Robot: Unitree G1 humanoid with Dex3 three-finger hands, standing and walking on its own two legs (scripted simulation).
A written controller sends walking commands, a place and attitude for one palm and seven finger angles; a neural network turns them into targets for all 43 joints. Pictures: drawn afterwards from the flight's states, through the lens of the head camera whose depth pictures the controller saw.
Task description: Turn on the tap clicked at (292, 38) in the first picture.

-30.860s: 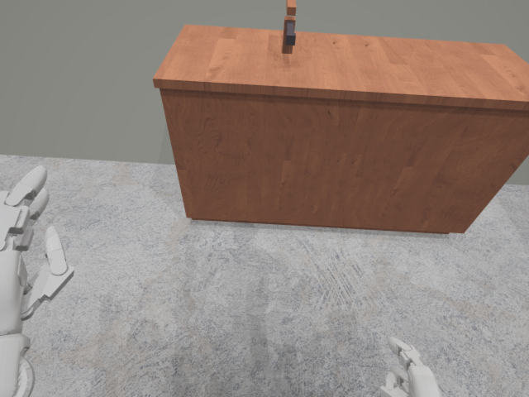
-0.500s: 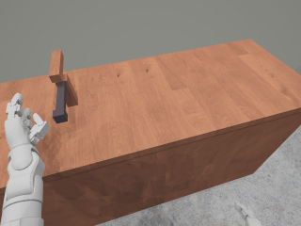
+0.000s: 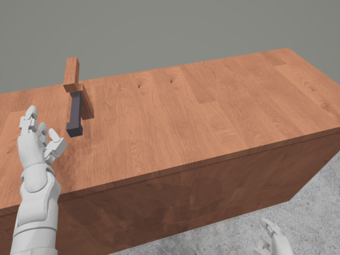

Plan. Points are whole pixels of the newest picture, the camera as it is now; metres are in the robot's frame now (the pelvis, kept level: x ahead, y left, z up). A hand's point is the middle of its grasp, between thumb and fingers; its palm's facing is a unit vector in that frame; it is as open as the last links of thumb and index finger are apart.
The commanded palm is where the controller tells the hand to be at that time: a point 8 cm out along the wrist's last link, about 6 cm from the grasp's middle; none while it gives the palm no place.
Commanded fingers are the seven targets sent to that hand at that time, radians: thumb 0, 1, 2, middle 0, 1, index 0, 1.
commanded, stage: push the lever round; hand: left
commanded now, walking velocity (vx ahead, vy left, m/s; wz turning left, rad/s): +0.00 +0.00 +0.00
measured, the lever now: (74, 129) +0.36 +0.27 +0.11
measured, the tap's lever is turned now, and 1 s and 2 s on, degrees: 0 16 42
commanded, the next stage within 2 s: none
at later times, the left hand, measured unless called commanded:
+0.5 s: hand (72, 140) +0.33 +0.26 +0.11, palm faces +0.55 -0.83 -0.06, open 7.8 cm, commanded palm +0.29 +0.29 +0.11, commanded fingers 0.00 0.90 0.90 -0.15 -0.15 -0.15 -0.15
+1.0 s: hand (91, 132) +0.36 +0.22 +0.11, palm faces +0.62 -0.78 -0.05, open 7.8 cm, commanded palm +0.31 +0.25 +0.11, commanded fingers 0.00 0.90 0.90 -0.15 -0.15 -0.15 -0.15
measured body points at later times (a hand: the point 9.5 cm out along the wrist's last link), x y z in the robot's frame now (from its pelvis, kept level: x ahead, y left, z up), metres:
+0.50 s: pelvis -0.01 +0.00 +0.00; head +0.00 -0.02 +0.45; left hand +0.30 +0.30 +0.12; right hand +0.15 -0.25 -0.10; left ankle -0.01 +0.12 -0.73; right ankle +0.01 -0.09 -0.73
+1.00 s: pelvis -0.01 +0.00 +0.00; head +0.00 -0.01 +0.45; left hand +0.32 +0.26 +0.11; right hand +0.16 -0.24 -0.11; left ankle -0.01 +0.12 -0.73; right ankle +0.01 -0.09 -0.73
